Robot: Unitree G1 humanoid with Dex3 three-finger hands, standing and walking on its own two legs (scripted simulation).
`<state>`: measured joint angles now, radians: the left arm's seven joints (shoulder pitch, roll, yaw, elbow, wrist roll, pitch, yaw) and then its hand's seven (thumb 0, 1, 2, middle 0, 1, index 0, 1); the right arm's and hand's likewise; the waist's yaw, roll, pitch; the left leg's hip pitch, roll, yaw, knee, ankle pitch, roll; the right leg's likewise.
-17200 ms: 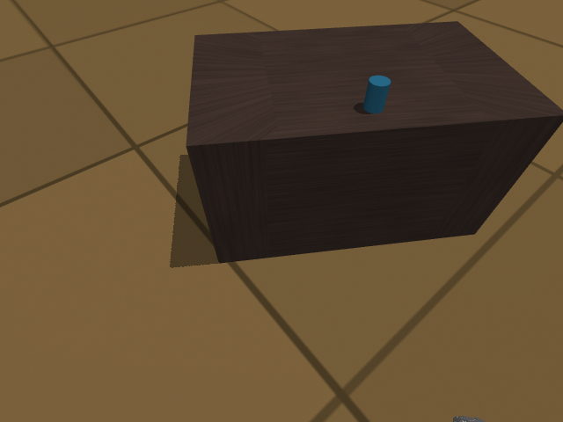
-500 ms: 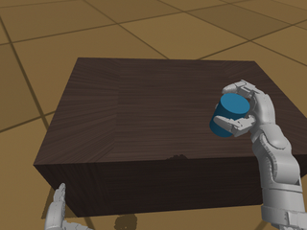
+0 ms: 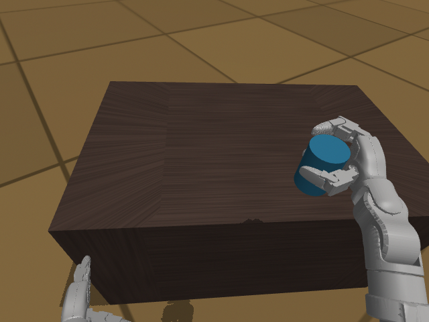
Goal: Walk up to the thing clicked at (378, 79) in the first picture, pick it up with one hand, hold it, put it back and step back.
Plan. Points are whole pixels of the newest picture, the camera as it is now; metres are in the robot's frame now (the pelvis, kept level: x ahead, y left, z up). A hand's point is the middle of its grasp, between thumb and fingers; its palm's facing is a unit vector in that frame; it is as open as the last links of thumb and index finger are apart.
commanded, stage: hold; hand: right
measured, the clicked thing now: (319, 166) +0.32 -0.17 +0.16
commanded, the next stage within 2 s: crouch in 1.30 s
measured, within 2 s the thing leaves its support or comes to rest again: neither
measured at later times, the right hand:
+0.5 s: hand (321, 155) +0.33 -0.17 +0.18, palm faces +0.07 +1.00 -0.04, open 9.7 cm
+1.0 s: hand (322, 155) +0.33 -0.17 +0.18, palm faces +0.08 +1.00 -0.05, open 9.7 cm
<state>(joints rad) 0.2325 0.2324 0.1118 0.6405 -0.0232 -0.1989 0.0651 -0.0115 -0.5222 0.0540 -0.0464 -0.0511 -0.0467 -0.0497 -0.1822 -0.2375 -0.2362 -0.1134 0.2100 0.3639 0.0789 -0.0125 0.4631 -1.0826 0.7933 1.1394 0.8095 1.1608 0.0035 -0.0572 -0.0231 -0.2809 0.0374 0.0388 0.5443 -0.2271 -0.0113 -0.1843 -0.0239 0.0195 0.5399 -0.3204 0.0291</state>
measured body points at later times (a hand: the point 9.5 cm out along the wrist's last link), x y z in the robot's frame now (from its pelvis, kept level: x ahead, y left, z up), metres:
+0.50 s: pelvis +0.00 +0.00 +0.00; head -0.02 +0.03 +0.45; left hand +0.17 +0.26 -0.08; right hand +0.32 -0.22 +0.18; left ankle +0.04 +0.13 -0.73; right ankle -0.02 -0.14 -0.73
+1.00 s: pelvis +0.00 +0.00 +0.00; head -0.02 +0.03 +0.45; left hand +0.16 +0.26 -0.08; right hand +0.32 -0.22 +0.19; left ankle +0.04 +0.13 -0.73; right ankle -0.02 -0.14 -0.73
